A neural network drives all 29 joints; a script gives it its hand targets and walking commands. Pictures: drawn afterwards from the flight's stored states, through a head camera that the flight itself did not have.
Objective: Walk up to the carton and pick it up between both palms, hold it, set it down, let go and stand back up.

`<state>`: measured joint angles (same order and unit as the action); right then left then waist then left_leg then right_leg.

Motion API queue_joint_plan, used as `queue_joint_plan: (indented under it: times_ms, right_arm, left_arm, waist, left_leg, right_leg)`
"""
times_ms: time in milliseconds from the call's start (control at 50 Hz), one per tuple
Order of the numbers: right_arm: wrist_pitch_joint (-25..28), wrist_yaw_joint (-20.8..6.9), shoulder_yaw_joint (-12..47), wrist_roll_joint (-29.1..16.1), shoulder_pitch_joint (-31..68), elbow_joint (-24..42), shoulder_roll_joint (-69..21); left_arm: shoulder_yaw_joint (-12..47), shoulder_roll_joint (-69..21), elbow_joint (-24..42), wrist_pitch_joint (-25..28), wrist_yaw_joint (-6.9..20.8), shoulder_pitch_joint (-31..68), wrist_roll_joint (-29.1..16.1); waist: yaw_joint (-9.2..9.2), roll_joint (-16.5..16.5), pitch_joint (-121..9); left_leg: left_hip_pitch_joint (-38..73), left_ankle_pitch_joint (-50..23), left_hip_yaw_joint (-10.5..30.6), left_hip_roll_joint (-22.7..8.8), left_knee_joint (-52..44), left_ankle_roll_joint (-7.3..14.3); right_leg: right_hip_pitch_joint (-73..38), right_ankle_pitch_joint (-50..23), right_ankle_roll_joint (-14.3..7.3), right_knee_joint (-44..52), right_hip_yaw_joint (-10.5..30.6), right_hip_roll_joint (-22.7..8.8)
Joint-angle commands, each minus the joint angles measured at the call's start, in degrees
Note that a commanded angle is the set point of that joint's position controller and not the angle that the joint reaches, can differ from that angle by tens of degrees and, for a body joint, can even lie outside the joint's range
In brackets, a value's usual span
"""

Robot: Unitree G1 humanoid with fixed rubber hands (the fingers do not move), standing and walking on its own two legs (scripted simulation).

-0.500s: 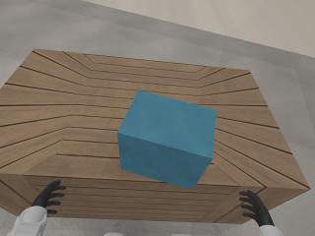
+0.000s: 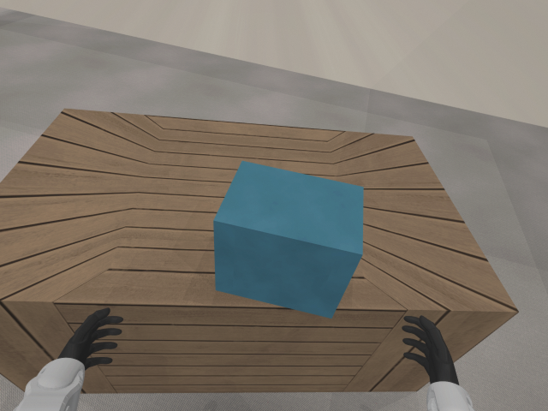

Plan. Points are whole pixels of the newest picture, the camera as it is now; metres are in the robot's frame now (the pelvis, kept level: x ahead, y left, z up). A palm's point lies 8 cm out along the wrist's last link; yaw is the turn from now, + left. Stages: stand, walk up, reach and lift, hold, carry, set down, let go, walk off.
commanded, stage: reach and lift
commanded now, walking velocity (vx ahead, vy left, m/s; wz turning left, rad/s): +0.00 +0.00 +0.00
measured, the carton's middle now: (287, 240) +0.46 -0.04 -0.06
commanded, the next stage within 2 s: none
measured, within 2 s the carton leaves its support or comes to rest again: neither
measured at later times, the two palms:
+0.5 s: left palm (84, 348) +0.20 +0.27 -0.02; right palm (409, 402) +0.14 -0.20 -0.03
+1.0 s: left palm (58, 352) +0.19 +0.30 -0.02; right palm (384, 391) +0.15 -0.15 +0.00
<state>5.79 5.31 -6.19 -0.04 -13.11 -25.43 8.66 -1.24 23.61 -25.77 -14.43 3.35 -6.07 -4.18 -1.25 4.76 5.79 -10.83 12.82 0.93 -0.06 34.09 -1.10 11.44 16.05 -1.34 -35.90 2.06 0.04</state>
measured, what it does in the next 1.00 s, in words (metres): steps on the spot: right foot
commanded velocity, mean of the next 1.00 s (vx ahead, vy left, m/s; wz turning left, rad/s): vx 0.00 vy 0.00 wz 0.00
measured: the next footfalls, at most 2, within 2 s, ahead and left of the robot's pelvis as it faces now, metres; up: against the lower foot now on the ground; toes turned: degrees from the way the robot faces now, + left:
right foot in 0.30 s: -0.03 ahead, -0.06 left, +0.00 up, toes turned -9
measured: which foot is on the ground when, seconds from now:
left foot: down 0.00-1.00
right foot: down 0.00-0.14, up 0.16-0.28, down 0.30-1.00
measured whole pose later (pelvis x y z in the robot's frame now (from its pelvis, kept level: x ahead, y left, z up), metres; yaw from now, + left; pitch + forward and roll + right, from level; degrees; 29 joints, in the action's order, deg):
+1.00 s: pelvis -0.02 +0.05 +0.00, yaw -3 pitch -8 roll -1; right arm 24.1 9.6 4.0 -11.3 -14.8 -26.0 4.1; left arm -1.2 20.0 -31.2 19.1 7.4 -8.8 -14.2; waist -0.6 3.8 5.2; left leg -14.4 11.0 -4.3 0.7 32.7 0.9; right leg -1.2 24.7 -2.4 -31.1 2.0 1.9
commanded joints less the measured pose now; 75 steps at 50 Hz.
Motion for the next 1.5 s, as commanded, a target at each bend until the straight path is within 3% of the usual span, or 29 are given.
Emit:
queue_joint_plan:
  times_ms: [0, 40, 80, 120, 160, 180, 220, 240, 260, 280, 320, 360, 380, 460, 560, 580, 620, 660, 680, 760, 840, 940, 1000, 1140, 1180, 1240, 1260, 1300, 1480]
  right_arm:
    - [0.24, -2.45, -0.29, -1.84, 8.28, 5.77, 10.12]
    - [1.64, -4.81, -2.06, -1.5, 13.07, 4.84, 15.45]
    - [1.91, -5.45, 0.34, -3.25, 14.54, 6.5, 15.02]
    - [1.72, -6.32, -1.28, -3.23, 15.19, 5.01, 15.69]
    - [2.41, -5.14, -1.34, -2.95, 13.76, 5.02, 14.07]
    - [2.05, -4.06, 0.3, -2.2, 13.29, 6.2, 9.6]
    - [3.99, -2.08, 2.84, -3.67, 8.51, 6.93, 2.21]
    - [4.82, -0.91, 4.57, -5.68, 4.81, 6.52, -0.52]
    - [5.26, 0.47, 6.59, -6.53, 1.98, 7.63, -1.72]
    - [5.34, 0.36, 6.44, -6.36, 1.62, 4.11, -1.58]
    - [9.15, 1.42, 9.96, -8.53, -1.21, 4.18, -1.09]
    - [15.18, 1.41, 11.47, -9.41, -2.43, 3.62, 3.16]
    - [18.01, 1.98, 12.52, -9.41, -2.66, 6.26, 2.13]
    - [24.47, 4.06, 13.54, -10.01, -5.05, 5.3, -1.94]
    - [27.88, 5.06, 13.53, -11.12, -4.55, -1.95, -1.96]
    - [27.74, 5.16, 12.81, -11.21, -3.94, -3.8, -2.27]
    - [26.79, 4.77, 13.57, -11.0, -1.53, -2.7, -2.04]
    - [26.19, 4.62, 14.0, -12.04, 1.4, -0.02, -2.18]
    - [26.15, 4.95, 13.65, -12.12, 3.05, 2.41, -2.1]
    - [25.0, 5.48, 15.4, -13.24, 1.42, 10.18, -2.73]
    - [21.59, 4.53, 14.15, -12.79, 7.07, 7.71, -1.38]
    - [16.87, 2.53, 6.93, -10.76, 11.21, 3.97, 1.8]
    - [15.13, -1.51, -0.23, -10.36, 18.09, 3.56, 5.06]
    - [13.12, -6.25, -2.04, -11.76, 20.14, 5.2, 10.35]
    - [11.9, -6.06, -0.69, -13.11, 19.43, 2.58, 10.43]
    - [9.94, -5.96, -0.27, -14.05, 24.55, -1.59, 10.38]
    - [9.11, -5.41, 0.72, -14.45, 26.32, -2.95, 8.38]
    - [8.22, -4.77, 1.36, -14.99, 27.83, -2.41, 8.34]
    - [9.2, 0.99, 8.7, -17.89, 30.14, 4.32, 9.25]
  left_arm:
    - [1.64, 2.82, 6.12, 7.26, -1.32, 13.33, 0.85]
    - [3.28, -0.76, 3.14, 10.71, -2.25, 12.18, 1.16]
    - [3.95, -2.06, 1.94, 13.22, -2.32, 13.18, 0.77]
    - [5.04, -1.02, 1.0, 14.66, -2.68, 15.23, -0.46]
    - [5.63, -0.12, -1.23, 17.08, -1.84, 15.08, -2.17]
    - [2.72, 2.65, -4.13, 17.73, -0.97, 13.83, -3.01]
    - [1.22, 4.38, -2.6, 19.93, 0.32, 11.57, -7.18]
    - [1.19, 4.2, -1.84, 20.28, 1.08, 10.8, -8.21]
    - [0.25, 5.53, -2.66, 21.19, 2.44, 8.92, -10.34]
    - [-0.36, 3.85, -2.47, 22.09, 2.45, 7.91, -10.13]
    - [-3.47, 5.07, -1.41, 25.25, 4.71, 0.49, -9.29]
    - [-5.7, 2.9, 0.66, 28.93, 5.14, -6.42, -5.3]
    - [-5.61, 3.07, -0.28, 30.3, 5.72, -6.88, -5.72]
    - [-4.85, 4.34, -4.19, 33.83, 6.95, -7.47, -6.87]
    - [-3.84, 4.31, -3.15, 36.21, 8.52, -5.6, -8.03]
    - [-4.85, 4.48, -3.76, 35.86, 8.24, -5.83, -6.67]
    - [-3.18, 5.05, -2.7, 36.28, 8.15, -3.1, -8.11]
    - [-3.11, 5.88, -1.22, 36.79, 6.83, 0.83, -8.28]
    - [-2.24, 6.72, 1.13, 37.28, 6.53, 3.82, -8.94]
    - [2.23, 6.36, 2.79, 37.21, 5.78, 5.19, -11.32]
    - [5.21, 4.96, 5.05, 35.42, 3.91, 12.1, -10.63]
    - [7.87, 2.09, 5.75, 32.55, 1.77, 15.85, -10.26]
    - [12.15, -0.27, 10.94, 32.71, -2.52, 17.18, -12.74]
    - [13.17, -0.45, 7.85, 30.97, -7.65, 15.98, -15.19]
    - [11.25, -0.39, 4.93, 29.48, -7.11, 16.06, -13.64]
    - [11.11, -1.3, -1.42, 27.51, -6.35, 22.25, -12.55]
    - [11.9, -1.01, -3.22, 27.05, -5.32, 26.68, -13.53]
    - [10.15, 0.32, -2.68, 26.73, -4.35, 28.14, -13.21]
    - [-0.05, 5.15, -0.01, 24.91, 0.88, 30.33, -10.21]
  waist:
    - [3.02, -18.21, 0.44]
    - [2.98, -27.97, -2.29]
    - [3.54, -24.06, -2.87]
    - [4.05, -26.15, -3.71]
    - [4.6, -19.52, -2.05]
    - [2.77, -13.37, -1.21]
    - [3.08, 1.63, 0.92]
    - [2.47, 2.87, 1.71]
    - [2.43, 6.83, 2.56]
    - [1.65, 2.08, 0.89]
    - [2.08, 1.13, -10.7]
    - [-0.46, -1.52, -12.08]
    - [-1.84, 1.01, -13.03]
    - [-0.74, 1.75, -12.09]
    - [0.39, -1.4, -5.83]
    - [-1.36, -4.38, -2.97]
    - [-0.24, -2.46, -1.56]
    - [-1.91, -2.59, 0.3]
    - [-0.32, -2.04, -0.58]
    - [1.81, 1.67, -2.92]
    - [1.87, -3.16, 1.49]
    - [4.12, -7.02, 1.25]
    - [3.79, -15.28, -5.56]
    - [2.74, -9.05, -15.54]
    - [1.42, -9.36, -14.85]
    - [2.15, -7.72, -11.17]
    - [4.59, -7.29, -11.79]
    - [3.72, -7.71, -11.94]
    - [0.72, -4.63, -21.15]
  left_leg:
    - [-8.88, 32.66, 3.18, -7.02, -18.6, 5.92]
    - [-36.8, 42.8, 5.16, -14.67, -29.75, 8.02]
    - [-37.51, 41.73, 4.33, -14.81, -28.77, 8.71]
    - [-38.2, 44.66, 5.24, -15.07, -29.98, 7.85]
    - [-35.91, 37.44, 2.46, -12.15, -26.64, 7.41]
    - [-30.05, 25.37, -2.32, -7.3, -20.11, 7.03]
    - [0.39, 2.04, -5.49, 1.44, -7.02, 2.82]
    - [11.12, -2.15, -4.06, 2.44, -3.91, 1.71]
    - [11.89, -2.53, -3.21, 2.49, -4.72, 1.98]
    - [11.56, -1.57, -3.02, 0.7, -9.23, 1.69]
    - [19.12, -17.11, -1.7, -0.03, -7.67, 1.39]
    - [19.8, -23.66, -0.25, -0.24, -6.67, 0.9]
    - [17.86, -21.38, 0.18, 0.06, -6.79, 1.61]
    - [19.12, -14.52, 0.12, 0.29, -6.18, 1.95]
    - [24.51, -11.44, 0.35, -1.18, -6.47, 1.33]
    - [24.11, -10.18, -0.11, -1.53, -6.7, 1.04]
    - [22.45, -5.4, 0.05, -1.41, -7.35, 2.1]
    - [22.33, -1.71, -0.48, -1.11, -6.17, 1.47]
    - [25.28, -0.96, 0.13, -0.6, -3.91, 1.06]
    - [38.71, -1.22, 3.37, 0.62, 3.14, 0.08]
    - [34.84, 6.84, 5.62, -0.06, 1.07, -0.38]
    - [33.22, 11.71, 8.46, -2.62, -4.01, -2.08]
    - [21.66, 20.36, 10.51, -6.92, -14.49, -3.59]
    - [20.28, 8.37, 11.91, -9.39, -16.73, -4.63]
    - [19.76, 3.21, 10.69, -9.4, -16.25, -3.68]
    - [15.84, 6.9, 8.6, -8.22, -16.49, -2.72]
    - [15.07, 6.4, 7.29, -7.38, -14.97, -1.55]
    - [15.51, 3.16, 6.81, -6.75, -13.91, -1.63]
    - [20.5, -27.41, 0.88, -1.33, -5.81, 0.71]
  right_leg:
    - [-3.99, 4.27, -2.34, 5.12, -6.27, 4.78]
    - [-34.13, -10.08, 2.14, -5.72, -8.87, 11.65]
    - [-36.29, -10.42, 2.77, -4.91, -6.71, 11.15]
    - [-36.51, -9.15, 3.03, -4.11, -6.67, 10.97]
    - [-34.21, -3.49, 1.96, -1.71, -3.96, 10.04]
    - [-28.44, 3.79, 0.96, 4.22, 0.36, 6.11]
    - [5.18, 18.2, -1.68, 20.88, 7.96, -4.55]
    - [17.53, 18.97, -2.39, 24.15, 8.76, -7.54]
    - [16.93, 10.28, 0.14, 24.3, 9.3, -8.36]
    - [13.63, -2.76, 2.88, 21.82, 7.37, -6.45]
    - [7.81, -42.46, 5.67, 15.84, 4.02, -4.21]
    - [7.49, -54.09, 6.67, 13.13, 3.62, -4.94]
    - [4.71, -52.36, 7.03, 12.9, 4.26, -5.42]
    - [5.65, -40.53, 6.97, 14.34, 4.34, -4.79]
    - [14.06, -21.56, 5.05, 17.86, 2.38, -3.09]
    - [16.92, -17.48, 4.8, 18.93, 2.23, -3.41]
    - [17.84, -8.89, 3.85, 19.98, 2.74, -3.56]
    - [22.66, 6.35, 0.29, 21.74, 3.71, -4.59]
    - [27.21, 13.05, -1.51, 23.29, 4.36, -5.81]
    - [42.2, 21.01, -5.65, 27.39, 5.23, -10.65]
    - [44.17, 25.82, -6.39, 25.07, 4.82, -9.03]
    - [42.33, 23.05, -6.79, 23.67, 1.54, -6.66]
    - [26.98, 12.32, -4.18, 17.96, -2.8, -1.15]
    - [17.11, 1.15, -2.04, 15.8, -1.27, -1.09]
    - [14.58, -0.51, -1.38, 16.08, -0.08, -1.2]
    - [14.29, 0.85, -0.52, 17.25, -0.15, -1.62]
    - [14.12, -0.26, -0.51, 18.03, 0.73, -1.98]
    - [14.13, -1.28, -0.19, 17.92, 1.01, -1.8]
    - [5.9, -34.63, 4.99, 13.86, 2.05, -1.44]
